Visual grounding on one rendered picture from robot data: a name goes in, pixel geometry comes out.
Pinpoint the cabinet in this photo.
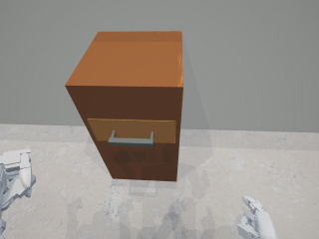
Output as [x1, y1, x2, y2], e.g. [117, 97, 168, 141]
[65, 31, 183, 182]

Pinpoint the robot right hand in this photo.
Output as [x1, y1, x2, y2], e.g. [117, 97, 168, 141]
[237, 195, 278, 239]

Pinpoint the handle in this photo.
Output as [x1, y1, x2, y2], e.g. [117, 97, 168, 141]
[108, 130, 154, 147]

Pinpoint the drawer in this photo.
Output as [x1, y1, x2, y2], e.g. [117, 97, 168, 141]
[88, 119, 175, 142]

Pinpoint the robot left hand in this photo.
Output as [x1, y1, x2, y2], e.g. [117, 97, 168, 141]
[0, 148, 36, 219]

